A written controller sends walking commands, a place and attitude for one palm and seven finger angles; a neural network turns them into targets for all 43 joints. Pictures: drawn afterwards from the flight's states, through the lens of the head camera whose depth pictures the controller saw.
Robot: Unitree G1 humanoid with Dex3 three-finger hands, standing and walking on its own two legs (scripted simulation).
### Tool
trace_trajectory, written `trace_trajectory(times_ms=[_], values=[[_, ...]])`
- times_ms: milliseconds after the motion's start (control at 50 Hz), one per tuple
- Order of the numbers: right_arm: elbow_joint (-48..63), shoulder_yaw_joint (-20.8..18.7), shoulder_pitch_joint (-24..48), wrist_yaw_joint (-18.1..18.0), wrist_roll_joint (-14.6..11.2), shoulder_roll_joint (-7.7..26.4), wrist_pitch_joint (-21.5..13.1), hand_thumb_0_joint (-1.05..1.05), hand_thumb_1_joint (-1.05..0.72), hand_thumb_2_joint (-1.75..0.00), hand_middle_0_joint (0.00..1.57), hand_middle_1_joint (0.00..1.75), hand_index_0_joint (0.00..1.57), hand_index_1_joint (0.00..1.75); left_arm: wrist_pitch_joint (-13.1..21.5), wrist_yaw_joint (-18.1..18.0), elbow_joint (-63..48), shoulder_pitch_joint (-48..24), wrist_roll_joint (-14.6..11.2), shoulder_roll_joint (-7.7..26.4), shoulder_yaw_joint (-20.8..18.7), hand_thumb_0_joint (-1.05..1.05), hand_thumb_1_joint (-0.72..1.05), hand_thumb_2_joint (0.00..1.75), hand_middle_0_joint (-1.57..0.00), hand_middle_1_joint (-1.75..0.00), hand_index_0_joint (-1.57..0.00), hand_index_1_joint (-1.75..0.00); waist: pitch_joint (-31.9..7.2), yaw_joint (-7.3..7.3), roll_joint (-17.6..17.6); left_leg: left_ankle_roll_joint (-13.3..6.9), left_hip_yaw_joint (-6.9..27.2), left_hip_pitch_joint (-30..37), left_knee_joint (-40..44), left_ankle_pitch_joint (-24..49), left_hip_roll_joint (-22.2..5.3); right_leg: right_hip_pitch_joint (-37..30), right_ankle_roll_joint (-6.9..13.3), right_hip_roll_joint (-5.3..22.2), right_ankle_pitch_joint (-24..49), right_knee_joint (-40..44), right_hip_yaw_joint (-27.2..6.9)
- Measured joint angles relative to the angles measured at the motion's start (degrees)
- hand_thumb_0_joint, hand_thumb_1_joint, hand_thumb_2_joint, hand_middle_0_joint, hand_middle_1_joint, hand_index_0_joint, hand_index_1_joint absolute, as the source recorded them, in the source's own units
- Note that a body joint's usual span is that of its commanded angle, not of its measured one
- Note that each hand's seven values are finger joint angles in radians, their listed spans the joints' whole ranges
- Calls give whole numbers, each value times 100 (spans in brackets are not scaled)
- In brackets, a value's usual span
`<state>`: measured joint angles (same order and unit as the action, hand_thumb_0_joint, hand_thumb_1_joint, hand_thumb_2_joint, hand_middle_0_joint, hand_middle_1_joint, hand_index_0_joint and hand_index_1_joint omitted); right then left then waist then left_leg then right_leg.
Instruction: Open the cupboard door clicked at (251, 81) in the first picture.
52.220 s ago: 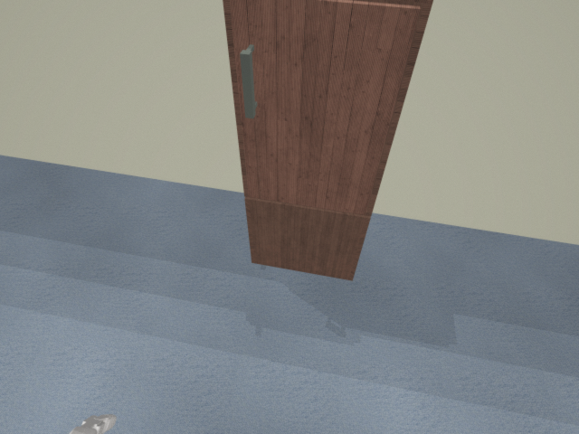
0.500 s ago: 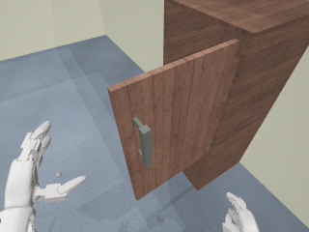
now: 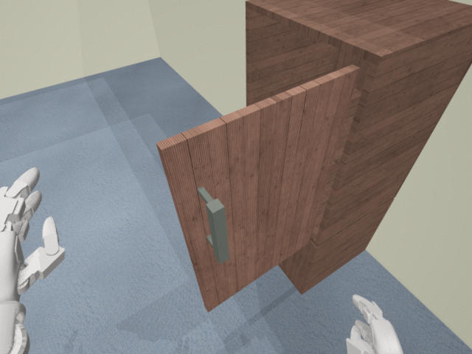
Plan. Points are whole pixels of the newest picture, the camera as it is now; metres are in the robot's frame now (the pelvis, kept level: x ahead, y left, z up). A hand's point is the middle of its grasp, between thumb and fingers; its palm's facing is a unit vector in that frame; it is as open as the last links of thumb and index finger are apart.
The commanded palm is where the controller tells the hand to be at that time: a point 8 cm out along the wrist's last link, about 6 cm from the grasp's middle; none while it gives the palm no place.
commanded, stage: draw the hand back to the body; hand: left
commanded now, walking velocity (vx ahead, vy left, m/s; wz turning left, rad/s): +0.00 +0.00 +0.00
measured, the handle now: (213, 226) +0.31 +0.09 +0.06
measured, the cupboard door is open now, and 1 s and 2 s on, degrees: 92 92 92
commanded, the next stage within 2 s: step back with the hand held close in 0.20 s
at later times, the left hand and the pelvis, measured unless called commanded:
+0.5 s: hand (55, 256) +0.18 +0.26 +0.16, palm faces +0.41 -0.78 -0.47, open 7.4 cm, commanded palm +0.12 +0.30 +0.17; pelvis -0.02 +0.00 +0.00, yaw +0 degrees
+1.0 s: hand out of the picture +0.09 +0.28 +0.15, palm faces +0.44 -0.75 -0.49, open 7.4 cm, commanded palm +0.03 +0.32 +0.17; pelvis -0.11 +0.02 -0.02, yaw +0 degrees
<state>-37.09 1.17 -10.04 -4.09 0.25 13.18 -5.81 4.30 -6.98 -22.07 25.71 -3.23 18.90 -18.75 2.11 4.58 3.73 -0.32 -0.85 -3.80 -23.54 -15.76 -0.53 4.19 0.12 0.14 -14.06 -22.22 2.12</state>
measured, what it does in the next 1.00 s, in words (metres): shifts its weight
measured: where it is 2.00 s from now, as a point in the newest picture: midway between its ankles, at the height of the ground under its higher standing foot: outside the picture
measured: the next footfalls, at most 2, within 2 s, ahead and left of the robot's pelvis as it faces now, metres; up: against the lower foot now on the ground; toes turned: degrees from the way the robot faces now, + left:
right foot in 1.26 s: -0.13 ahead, -0.11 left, +0.00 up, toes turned +5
left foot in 1.48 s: -0.13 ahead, +0.12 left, +0.00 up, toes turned +2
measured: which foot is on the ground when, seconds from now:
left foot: down 0.00-1.00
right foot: down 0.00-1.00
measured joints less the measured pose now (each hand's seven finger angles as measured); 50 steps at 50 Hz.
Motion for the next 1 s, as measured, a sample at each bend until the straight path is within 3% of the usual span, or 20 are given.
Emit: trace_trajectory(times_ms=[340, 480, 680, 820, 1000], values=[[-98, -17, -27, -32, -6, -38, -68, 2, -90, -90, 20, 30, 20, 30, 67, 14, 49, 10, -4, 8, 24, 1, 88, 89, -21, -30, -21, -31, 30, -9, 11, 57, 20, 42, 24, 70, -72, -59, 63, -73, 86, 62, 21], [203, -20, 103, 0, -28, 19, 217, 1, -90, -90, 20, 30, 20, 30, 443, 47, -95, 206, 56, 211, -334, 1, 89, 90, -21, -30, -21, -31, -37, -244, -18, 42, 23, -540, -181, 110, -121, 418, 49, -119, 267, 99, 23], [470, -214, 128, -95, -89, 48, 505, 1, -90, -90, 20, 30, 20, 30, 398, 9, -561, 680, 91, 533, -320, 1, 88, 89, -22, -30, -22, -31, 97, -405, -253, -76, -144, -1060, -388, 273, 9, 1062, -71, 22, 384, -287, -141], [561, -160, -14, -89, -82, -35, 408, 1, -90, -90, 20, 30, 20, 30, 570, -106, -802, 711, 158, 635, -564, 1, 88, 89, -22, -30, -22, -31, 122, -393, -393, -157, -149, -1438, -695, 369, 78, 1440, -118, 98, 463, -620, -146], [471, -69, -213, -66, -43, -72, 142, 1, -90, -90, 21, 30, 20, 30, 776, -217, -774, 466, 321, 358, -573, 1, 88, 90, -22, -30, -22, -31, 145, -344, -338, -218, -63, -2005, -1368, 79, 54, 1832, -97, 77, 510, -981, -71]])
